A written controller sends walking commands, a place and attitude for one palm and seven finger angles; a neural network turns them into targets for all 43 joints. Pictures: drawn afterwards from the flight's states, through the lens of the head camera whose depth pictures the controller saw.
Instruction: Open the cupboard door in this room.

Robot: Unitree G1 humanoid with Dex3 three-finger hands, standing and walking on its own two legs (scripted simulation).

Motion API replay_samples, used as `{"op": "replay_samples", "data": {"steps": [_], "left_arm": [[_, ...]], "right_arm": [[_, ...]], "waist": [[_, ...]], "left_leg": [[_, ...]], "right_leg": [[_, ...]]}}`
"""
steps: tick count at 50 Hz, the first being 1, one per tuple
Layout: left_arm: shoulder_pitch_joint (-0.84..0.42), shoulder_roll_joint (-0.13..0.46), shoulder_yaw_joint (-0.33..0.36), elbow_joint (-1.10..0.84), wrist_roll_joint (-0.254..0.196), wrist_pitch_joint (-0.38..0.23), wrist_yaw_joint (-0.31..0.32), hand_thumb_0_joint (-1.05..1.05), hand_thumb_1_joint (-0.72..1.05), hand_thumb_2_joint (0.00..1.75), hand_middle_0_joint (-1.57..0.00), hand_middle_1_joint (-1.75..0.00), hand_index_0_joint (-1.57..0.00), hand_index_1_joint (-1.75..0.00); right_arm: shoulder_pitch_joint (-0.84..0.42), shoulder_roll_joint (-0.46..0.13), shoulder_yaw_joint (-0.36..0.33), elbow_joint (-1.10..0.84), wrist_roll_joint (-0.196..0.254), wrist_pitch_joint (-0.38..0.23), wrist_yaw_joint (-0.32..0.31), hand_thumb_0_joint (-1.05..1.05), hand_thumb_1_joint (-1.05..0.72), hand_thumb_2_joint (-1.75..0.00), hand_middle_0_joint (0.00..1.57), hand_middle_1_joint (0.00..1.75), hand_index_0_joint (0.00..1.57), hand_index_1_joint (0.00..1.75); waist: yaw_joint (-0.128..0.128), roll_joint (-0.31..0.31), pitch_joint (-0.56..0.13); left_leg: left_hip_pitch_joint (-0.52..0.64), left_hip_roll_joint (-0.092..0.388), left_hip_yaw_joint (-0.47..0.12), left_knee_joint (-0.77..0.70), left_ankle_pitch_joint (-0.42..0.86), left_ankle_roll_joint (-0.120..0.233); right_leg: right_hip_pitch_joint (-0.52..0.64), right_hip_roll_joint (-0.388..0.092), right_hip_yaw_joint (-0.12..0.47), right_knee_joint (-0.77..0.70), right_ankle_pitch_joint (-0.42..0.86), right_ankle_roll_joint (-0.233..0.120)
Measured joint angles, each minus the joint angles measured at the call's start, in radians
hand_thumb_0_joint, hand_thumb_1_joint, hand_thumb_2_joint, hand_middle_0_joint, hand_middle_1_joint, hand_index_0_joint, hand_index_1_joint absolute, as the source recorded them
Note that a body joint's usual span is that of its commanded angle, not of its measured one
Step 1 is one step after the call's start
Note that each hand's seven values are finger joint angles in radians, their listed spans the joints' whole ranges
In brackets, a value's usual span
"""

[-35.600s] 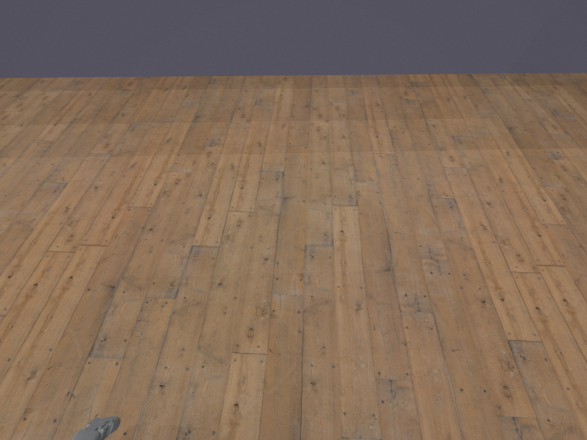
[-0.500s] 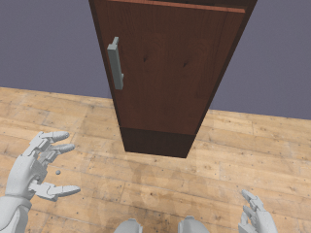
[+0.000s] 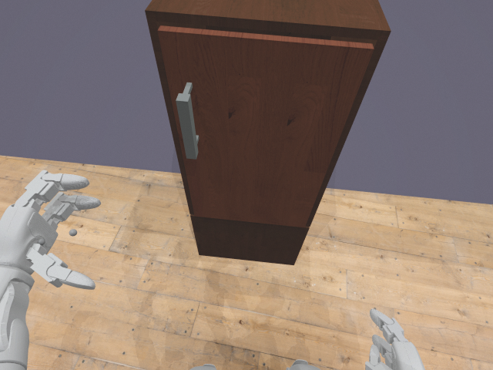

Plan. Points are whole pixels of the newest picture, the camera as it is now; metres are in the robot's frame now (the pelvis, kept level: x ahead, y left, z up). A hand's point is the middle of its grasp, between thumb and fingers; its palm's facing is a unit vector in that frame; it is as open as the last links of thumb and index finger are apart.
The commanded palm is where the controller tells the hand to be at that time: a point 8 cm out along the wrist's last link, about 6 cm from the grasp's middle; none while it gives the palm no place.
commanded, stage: raise the hand with hooked fingers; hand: left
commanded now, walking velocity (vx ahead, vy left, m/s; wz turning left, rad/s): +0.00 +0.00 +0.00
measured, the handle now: (190, 122) +0.56 +0.16 +0.06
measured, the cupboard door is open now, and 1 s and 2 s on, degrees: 0 0 0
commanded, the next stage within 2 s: move the hooked fingers beside the handle in 0.54 s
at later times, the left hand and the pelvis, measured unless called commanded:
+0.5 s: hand (85, 235) +0.28 +0.26 +0.08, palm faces -0.01 -1.00 -0.05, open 14.0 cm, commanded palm +0.26 +0.31 +0.08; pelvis -0.01 -0.01 +0.01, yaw +0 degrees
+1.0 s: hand (103, 199) +0.34 +0.25 +0.08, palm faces -0.05 -1.00 -0.02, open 14.0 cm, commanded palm +0.31 +0.30 +0.07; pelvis +0.00 -0.01 +0.00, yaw -1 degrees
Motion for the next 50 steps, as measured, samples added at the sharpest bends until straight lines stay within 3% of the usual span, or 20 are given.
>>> {"op": "replay_samples", "data": {"steps": [8,17,24,28,33,39,45,50], "left_arm": [[-0.064,0.038,0.018,0.123,-0.001,0.063,-0.050,-0.01,-0.50,0.30,-0.30,-1.20,-0.29,-1.19],[-0.047,-0.002,0.031,0.113,-0.003,-0.008,-0.029,-0.01,-0.50,0.30,-0.30,-1.20,-0.30,-1.20],[-0.033,0.001,0.013,0.102,0.013,-0.005,-0.033,-0.01,-0.50,0.30,-0.30,-1.20,-0.30,-1.20],[-0.034,0.001,0.016,0.103,0.000,-0.008,-0.041,-0.01,-0.50,0.30,-0.30,-1.20,-0.30,-1.20],[-0.065,0.007,0.028,0.149,-0.011,-0.001,-0.045,-0.01,-0.50,0.30,-0.30,-1.20,-0.30,-1.20],[-0.128,0.013,0.014,0.209,0.017,0.005,-0.055,-0.01,-0.51,0.30,-0.30,-1.20,-0.30,-1.20],[-0.230,0.026,0.019,0.253,0.035,-0.020,-0.042,-0.01,-0.51,0.30,-0.30,-1.20,-0.30,-1.20],[-0.271,0.035,0.005,0.282,0.042,0.001,-0.045,-0.01,-0.51,0.30,-0.30,-1.20,-0.30,-1.20]], "right_arm": [[0.022,-0.020,-0.007,0.000,0.008,0.016,-0.002,0.01,-0.90,-0.90,0.20,0.30,0.20,0.30],[0.025,-0.023,-0.018,0.000,-0.002,0.017,0.002,0.01,-0.90,-0.90,0.20,0.30,0.20,0.30],[0.013,-0.018,-0.016,0.003,0.002,0.012,-0.004,0.01,-0.90,-0.90,0.20,0.30,0.20,0.30],[0.006,-0.013,-0.011,0.005,0.001,0.008,-0.008,0.01,-0.90,-0.90,0.20,0.30,0.20,0.30],[-0.001,-0.010,-0.003,0.005,0.003,0.009,-0.009,0.01,-0.90,-0.90,0.20,0.30,0.20,0.30],[-0.010,-0.018,-0.002,0.011,0.001,0.010,-0.019,0.01,-0.90,-0.90,0.20,0.30,0.20,0.30],[-0.009,-0.018,-0.006,0.030,-0.001,0.012,-0.024,0.01,-0.90,-0.90,0.20,0.30,0.20,0.30],[0.013,-0.017,-0.010,0.032,0.000,0.028,-0.016,0.01,-0.90,-0.90,0.20,0.30,0.20,0.30]], "waist": [[-0.013,0.006,0.000],[-0.016,-0.016,0.011],[-0.015,-0.005,0.015],[-0.011,0.001,0.010],[-0.005,0.000,0.008],[-0.004,-0.003,0.018],[-0.017,-0.015,0.028],[-0.032,-0.009,0.007]], "left_leg": [[0.021,0.001,0.008,-0.042,0.024,-0.001],[0.024,0.006,0.013,-0.045,0.029,-0.009],[0.027,0.009,0.004,-0.047,0.031,-0.012],[0.033,0.009,0.006,-0.053,0.033,-0.013],[0.029,0.007,0.004,-0.051,0.033,-0.015],[0.005,0.006,-0.001,-0.035,0.031,-0.015],[-0.020,0.008,-0.004,-0.019,0.026,-0.016],[-0.022,0.008,0.008,-0.031,0.025,-0.012]], "right_leg": [[0.015,0.002,0.008,-0.033,0.021,-0.003],[0.011,0.008,0.013,-0.028,0.024,-0.011],[0.019,0.010,0.004,-0.035,0.027,-0.015],[0.023,0.010,0.006,-0.037,0.026,-0.015],[0.017,0.008,0.004,-0.031,0.023,-0.017],[-0.003,0.007,-0.001,-0.020,0.021,-0.017],[-0.025,0.008,-0.004,-0.010,0.020,-0.018],[-0.033,0.009,0.008,-0.017,0.021,-0.013]]}}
